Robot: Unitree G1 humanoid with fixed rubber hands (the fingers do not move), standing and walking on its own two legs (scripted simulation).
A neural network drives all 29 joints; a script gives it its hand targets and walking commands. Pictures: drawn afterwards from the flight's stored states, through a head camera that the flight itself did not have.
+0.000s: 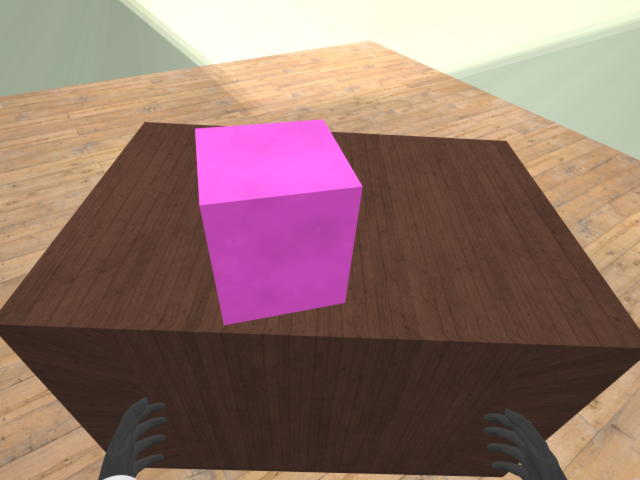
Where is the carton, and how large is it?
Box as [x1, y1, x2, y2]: [195, 120, 362, 324]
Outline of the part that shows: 323,120 195,129 199,205 224,324 341,303 345,300 362,186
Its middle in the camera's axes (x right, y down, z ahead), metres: -0.08 -0.03 +0.64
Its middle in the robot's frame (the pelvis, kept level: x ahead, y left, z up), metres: +0.51 +0.07 +0.06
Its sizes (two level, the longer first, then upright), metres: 0.210 0.200 0.250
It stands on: a pedestal, 0.68 m high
